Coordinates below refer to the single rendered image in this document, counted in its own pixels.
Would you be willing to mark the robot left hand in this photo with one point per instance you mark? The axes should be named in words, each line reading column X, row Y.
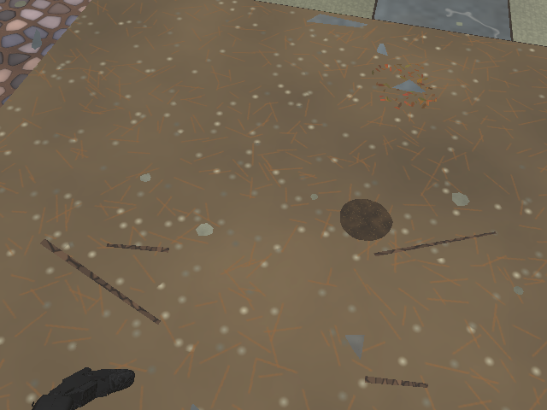
column 84, row 386

